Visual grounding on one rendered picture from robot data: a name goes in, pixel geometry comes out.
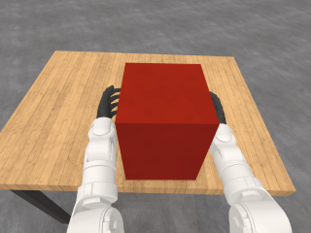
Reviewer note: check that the left robot forearm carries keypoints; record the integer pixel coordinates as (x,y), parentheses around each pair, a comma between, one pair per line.
(98,189)

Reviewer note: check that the robot right hand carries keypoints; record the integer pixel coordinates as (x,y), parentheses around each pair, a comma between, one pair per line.
(218,108)

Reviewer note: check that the robot left upper arm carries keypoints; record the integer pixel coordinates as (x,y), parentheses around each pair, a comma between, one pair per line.
(100,220)

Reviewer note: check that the robot right upper arm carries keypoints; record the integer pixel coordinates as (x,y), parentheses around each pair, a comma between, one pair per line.
(259,216)

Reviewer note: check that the carton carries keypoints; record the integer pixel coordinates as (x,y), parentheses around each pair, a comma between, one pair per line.
(165,121)

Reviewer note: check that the table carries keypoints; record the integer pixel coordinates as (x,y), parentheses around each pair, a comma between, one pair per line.
(43,144)

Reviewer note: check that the robot left hand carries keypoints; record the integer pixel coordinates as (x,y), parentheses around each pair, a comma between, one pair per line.
(105,107)

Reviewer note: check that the right robot forearm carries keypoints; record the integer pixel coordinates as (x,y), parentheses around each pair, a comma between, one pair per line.
(238,179)

